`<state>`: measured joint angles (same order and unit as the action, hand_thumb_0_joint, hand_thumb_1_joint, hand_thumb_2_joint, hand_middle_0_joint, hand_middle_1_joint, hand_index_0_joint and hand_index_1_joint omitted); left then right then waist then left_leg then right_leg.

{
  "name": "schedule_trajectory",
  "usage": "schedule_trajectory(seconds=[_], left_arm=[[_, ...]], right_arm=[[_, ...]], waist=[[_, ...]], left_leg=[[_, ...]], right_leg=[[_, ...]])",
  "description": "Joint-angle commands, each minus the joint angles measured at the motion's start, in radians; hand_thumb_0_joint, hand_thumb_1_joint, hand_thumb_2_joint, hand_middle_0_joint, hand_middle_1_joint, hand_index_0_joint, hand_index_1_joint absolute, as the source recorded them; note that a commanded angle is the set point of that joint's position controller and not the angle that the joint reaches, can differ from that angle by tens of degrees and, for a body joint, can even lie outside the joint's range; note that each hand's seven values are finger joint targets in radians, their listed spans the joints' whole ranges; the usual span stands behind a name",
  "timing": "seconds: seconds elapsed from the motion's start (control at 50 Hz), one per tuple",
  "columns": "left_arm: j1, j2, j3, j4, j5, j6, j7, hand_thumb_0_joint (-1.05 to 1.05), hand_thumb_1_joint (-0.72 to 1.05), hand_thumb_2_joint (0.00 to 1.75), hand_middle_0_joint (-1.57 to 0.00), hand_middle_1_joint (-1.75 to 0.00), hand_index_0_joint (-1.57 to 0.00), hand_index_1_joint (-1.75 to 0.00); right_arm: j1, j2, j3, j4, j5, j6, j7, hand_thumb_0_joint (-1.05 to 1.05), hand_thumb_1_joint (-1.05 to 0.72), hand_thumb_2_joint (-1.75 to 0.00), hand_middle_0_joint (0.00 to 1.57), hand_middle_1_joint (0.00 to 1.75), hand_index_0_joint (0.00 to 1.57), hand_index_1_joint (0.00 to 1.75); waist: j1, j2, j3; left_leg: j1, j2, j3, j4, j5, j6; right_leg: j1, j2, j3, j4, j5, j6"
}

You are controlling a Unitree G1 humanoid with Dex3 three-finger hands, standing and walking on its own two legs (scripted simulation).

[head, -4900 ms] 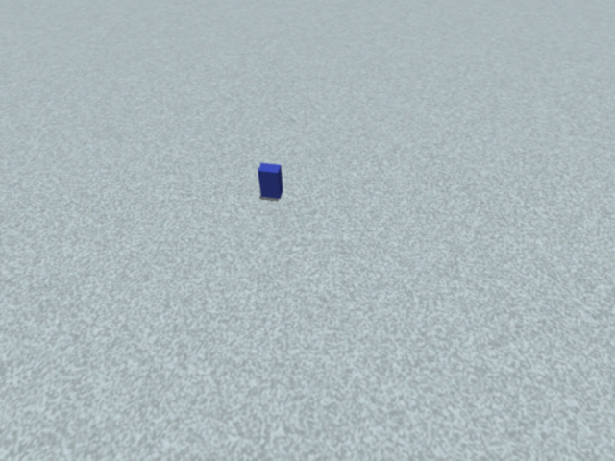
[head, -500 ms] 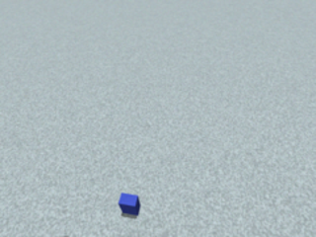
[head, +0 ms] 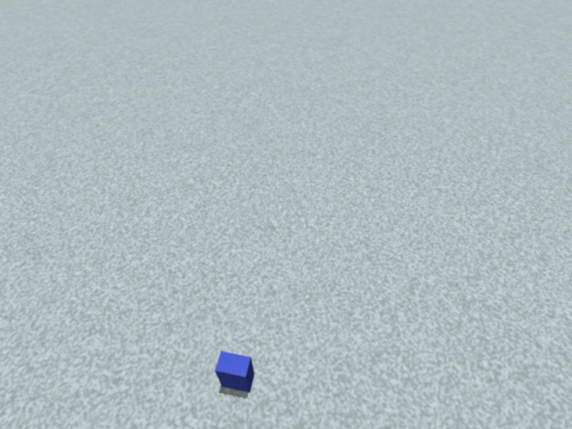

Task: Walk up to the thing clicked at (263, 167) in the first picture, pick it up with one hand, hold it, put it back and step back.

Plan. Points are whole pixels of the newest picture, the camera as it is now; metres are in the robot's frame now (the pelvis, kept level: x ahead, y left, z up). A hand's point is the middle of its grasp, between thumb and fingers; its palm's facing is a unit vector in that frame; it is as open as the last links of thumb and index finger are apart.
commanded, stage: walk up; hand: left
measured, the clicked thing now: (235, 372) +0.43 +0.19 -0.70
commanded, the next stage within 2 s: stand in 0.66 s
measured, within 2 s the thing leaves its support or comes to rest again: neither
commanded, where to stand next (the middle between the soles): +0.09 -0.02 m, yaw +0 degrees
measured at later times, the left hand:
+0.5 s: hand out of the picture +0.09 +0.25 -0.16, palm faces +0.00 -0.95 -0.31, open 7.4 cm
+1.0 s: hand out of the picture +0.08 +0.26 -0.15, palm faces +0.00 -0.94 -0.34, open 7.4 cm
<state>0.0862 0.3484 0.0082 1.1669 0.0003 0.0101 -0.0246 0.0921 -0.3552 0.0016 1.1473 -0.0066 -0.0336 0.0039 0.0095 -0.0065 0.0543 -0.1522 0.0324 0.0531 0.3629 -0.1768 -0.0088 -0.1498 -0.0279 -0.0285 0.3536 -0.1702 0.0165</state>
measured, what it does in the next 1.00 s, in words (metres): stands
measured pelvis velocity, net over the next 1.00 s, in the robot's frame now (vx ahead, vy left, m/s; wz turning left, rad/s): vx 0.01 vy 0.00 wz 0.01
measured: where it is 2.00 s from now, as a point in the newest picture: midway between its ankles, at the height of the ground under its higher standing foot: outside the picture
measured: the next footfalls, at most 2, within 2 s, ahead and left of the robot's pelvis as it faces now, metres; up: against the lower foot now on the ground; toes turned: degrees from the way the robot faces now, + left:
none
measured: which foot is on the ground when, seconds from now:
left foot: down 0.00-1.00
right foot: down 0.00-1.00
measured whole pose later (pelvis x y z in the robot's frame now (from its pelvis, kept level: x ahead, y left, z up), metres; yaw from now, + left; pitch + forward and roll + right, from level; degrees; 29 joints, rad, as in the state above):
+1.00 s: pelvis +0.01 +0.00 +0.00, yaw +1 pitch -3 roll +0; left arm 0.08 0.35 0.00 1.16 0.01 -0.01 -0.01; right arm 0.09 -0.34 0.00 1.15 -0.01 -0.01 0.01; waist 0.00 0.01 0.05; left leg -0.10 0.02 0.04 0.31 -0.16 -0.01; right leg -0.10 -0.04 -0.04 0.30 -0.16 0.02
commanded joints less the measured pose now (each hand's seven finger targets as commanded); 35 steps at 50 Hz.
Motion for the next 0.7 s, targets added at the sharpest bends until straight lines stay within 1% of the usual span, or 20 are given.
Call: schedule_trajectory(seconds=[0.0,0.04,0.08,0.1,0.12,0.18,0.2,0.26,0.28,0.38,0.46,0.52,0.56,0.6,0.62,0.64,0.68], left_arm=[[-0.063,0.2,0.036,-0.062,0.0,-0.025,0.014,0.0,0.9,0.9,-0.2,-0.3,-0.2,-0.3],[-0.058,0.201,0.039,-0.061,0.002,-0.026,0.014,0.0,0.9,0.9,-0.2,-0.3,-0.2,-0.3],[-0.053,0.198,0.038,-0.056,0.002,-0.026,0.016,0.0,0.9,0.9,-0.2,-0.3,-0.2,-0.3],[-0.056,0.201,0.038,-0.056,0.005,-0.026,0.017,0.0,0.9,0.9,-0.2,-0.3,-0.2,-0.3],[-0.056,0.2,0.038,-0.056,0.006,-0.026,0.017,0.0,0.9,0.9,-0.2,-0.3,-0.2,-0.3],[-0.061,0.199,0.04,-0.056,0.005,-0.026,0.018,0.0,0.9,0.9,-0.2,-0.3,-0.2,-0.3],[-0.054,0.196,0.039,-0.057,0.006,-0.026,0.019,0.0,0.9,0.9,-0.2,-0.3,-0.2,-0.3],[-0.06,0.198,0.041,-0.062,0.01,-0.028,0.021,0.0,0.9,0.9,-0.2,-0.3,-0.2,-0.3],[-0.06,0.199,0.042,-0.06,0.009,-0.027,0.021,0.0,0.9,0.9,-0.2,-0.3,-0.2,-0.3],[-0.056,0.197,0.042,-0.066,0.009,-0.028,0.022,0.0,0.9,0.9,-0.2,-0.3,-0.2,-0.3],[-0.053,0.2,0.044,-0.07,0.01,-0.027,0.022,0.0,0.9,0.9,-0.2,-0.3,-0.2,-0.3],[-0.067,0.202,0.045,-0.071,0.012,-0.026,0.021,0.0,0.9,0.9,-0.2,-0.3,-0.2,-0.3],[-0.049,0.199,0.045,-0.073,0.01,-0.025,0.021,0.0,0.9,0.9,-0.2,-0.3,-0.2,-0.3],[-0.05,0.199,0.048,-0.074,0.011,-0.024,0.022,0.0,0.9,0.9,-0.2,-0.3,-0.2,-0.3],[-0.054,0.199,0.047,-0.073,0.012,-0.023,0.022,0.0,0.9,0.9,-0.2,-0.3,-0.2,-0.3],[-0.056,0.201,0.04,-0.076,0.011,-0.03,0.026,0.0,0.9,0.9,-0.2,-0.3,-0.2,-0.3],[-0.056,0.204,0.041,-0.071,0.01,-0.033,0.027,0.0,0.9,0.9,-0.2,-0.3,-0.2,-0.3]], right_arm=[[-0.046,-0.228,-0.039,-0.047,-0.003,-0.024,-0.016,0.0,-0.9,-0.9,0.2,0.3,0.2,0.3],[-0.051,-0.226,-0.04,-0.048,-0.002,-0.024,-0.016,0.0,-0.9,-0.9,0.2,0.3,0.2,0.3],[-0.057,-0.222,-0.042,-0.047,-0.002,-0.023,-0.017,0.0,-0.9,-0.9,0.2,0.3,0.2,0.3],[-0.059,-0.224,-0.044,-0.048,-0.002,-0.022,-0.017,0.0,-0.9,-0.9,0.2,0.3,0.2,0.3],[-0.063,-0.222,-0.045,-0.046,-0.002,-0.022,-0.018,0.0,-0.9,-0.9,0.2,0.3,0.2,0.3],[-0.065,-0.218,-0.045,-0.048,-0.002,-0.02,-0.017,0.0,-0.9,-0.9,0.2,0.3,0.2,0.3],[-0.072,-0.219,-0.047,-0.051,-0.002,-0.019,-0.017,0.0,-0.9,-0.9,0.2,0.3,0.2,0.3],[-0.07,-0.215,-0.048,-0.05,-0.004,-0.017,-0.016,0.0,-0.9,-0.9,0.2,0.3,0.2,0.3],[-0.073,-0.212,-0.047,-0.051,-0.004,-0.017,-0.016,0.0,-0.9,-0.9,0.2,0.3,0.2,0.3],[-0.075,-0.209,-0.046,-0.053,-0.005,-0.017,-0.015,0.0,-0.9,-0.9,0.2,0.3,0.2,0.3],[-0.075,-0.208,-0.046,-0.054,-0.004,-0.016,-0.016,0.0,-0.9,-0.9,0.2,0.3,0.2,0.3],[-0.063,-0.209,-0.045,-0.051,-0.006,-0.016,-0.016,0.0,-0.9,-0.9,0.2,0.3,0.2,0.3],[-0.065,-0.214,-0.047,-0.055,-0.007,-0.018,-0.017,0.0,-0.9,-0.9,0.2,0.3,0.2,0.3],[-0.056,-0.211,-0.046,-0.056,-0.006,-0.019,-0.018,0.0,-0.9,-0.9,0.2,0.3,0.2,0.3],[-0.06,-0.211,-0.046,-0.056,-0.006,-0.018,-0.018,0.0,-0.9,-0.9,0.2,0.3,0.2,0.3],[-0.078,-0.208,-0.041,-0.056,-0.003,-0.011,-0.018,0.0,-0.9,-0.9,0.2,0.3,0.2,0.3],[-0.062,-0.201,-0.039,-0.054,-0.002,-0.006,-0.017,0.0,-0.9,-0.9,0.2,0.3,0.2,0.3]], waist=[[-0.01,0.003,-0.094],[-0.008,0.004,-0.1],[-0.007,-0.004,-0.113],[-0.01,-0.01,-0.118],[-0.008,-0.017,-0.118],[-0.012,-0.002,-0.101],[-0.009,-0.008,-0.102],[-0.012,-0.01,-0.112],[-0.011,-0.005,-0.103],[-0.008,0.013,-0.106],[-0.007,0.01,-0.101],[-0.012,0.006,-0.101],[-0.005,0.02,-0.115],[-0.007,0.015,-0.119],[-0.007,0.012,-0.113],[-0.002,0.039,-0.102],[-0.009,0.026,-0.097]], left_leg=[[0.019,0.109,-0.11,-0.086,0.084,0.028],[0.022,0.114,-0.112,-0.089,0.1,0.028],[0.049,0.116,-0.111,-0.082,0.149,0.026],[0.05,0.117,-0.109,-0.079,0.156,0.031],[0.057,0.116,-0.105,-0.08,0.161,0.029],[0.047,0.113,-0.107,-0.09,0.163,0.025],[0.055,0.114,-0.107,-0.088,0.159,0.026],[0.052,0.115,-0.102,-0.088,0.157,0.028],[0.054,0.109,-0.1,-0.093,0.158,0.023],[0.057,0.112,-0.098,-0.097,0.162,0.022],[0.051,0.109,-0.098,-0.098,0.143,0.023],[0.033,0.106,-0.101,-0.104,0.133,0.023],[0.055,0.111,-0.098,-0.101,0.156,0.024],[0.051,0.114,-0.098,-0.096,0.174,0.025],[0.049,0.111,-0.098,-0.096,0.164,0.026],[0.046,0.115,-0.105,-0.097,0.194,0.019],[0.045,0.115,-0.106,-0.099,0.184,0.016]], right_leg=[[0.026,-0.107,0.098,-0.066,0.091,-0.035],[0.04,-0.108,0.095,-0.065,0.099,-0.033],[0.041,-0.109,0.091,-0.065,0.122,-0.032],[0.048,-0.11,0.088,-0.07,0.134,-0.032],[0.042,-0.11,0.088,-0.071,0.142,-0.031],[0.047,-0.11,0.083,-0.072,0.135,-0.027],[0.044,-0.11,0.082,-0.079,0.132,-0.026],[0.065,-0.115,0.081,-0.084,0.143,-0.026],[0.05,-0.112,0.082,-0.081,0.138,-0.027],[0.061,-0.113,0.081,-0.083,0.141,-0.026],[0.063,-0.111,0.084,-0.086,0.132,-0.027],[0.081,-0.112,0.086,-0.085,0.138,-0.027],[0.076,-0.109,0.08,-0.079,0.137,-0.029],[0.087,-0.11,0.076,-0.078,0.142,-0.029],[0.08,-0.109,0.078,-0.081,0.142,-0.029],[0.082,-0.123,0.082,-0.082,0.156,-0.029],[0.08,-0.125,0.085,-0.083,0.153,-0.03]])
